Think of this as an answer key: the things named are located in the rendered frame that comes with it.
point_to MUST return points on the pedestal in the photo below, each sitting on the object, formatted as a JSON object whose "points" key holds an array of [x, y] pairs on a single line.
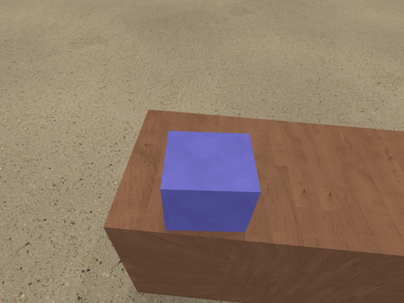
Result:
{"points": [[328, 226]]}

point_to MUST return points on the carton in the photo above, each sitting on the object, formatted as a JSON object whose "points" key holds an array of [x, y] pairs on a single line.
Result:
{"points": [[209, 182]]}

